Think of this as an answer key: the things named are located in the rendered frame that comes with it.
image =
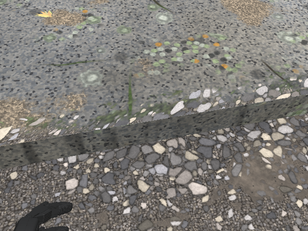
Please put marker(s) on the left robot hand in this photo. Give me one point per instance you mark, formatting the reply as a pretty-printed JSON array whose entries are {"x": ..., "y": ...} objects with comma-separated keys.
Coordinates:
[{"x": 41, "y": 214}]

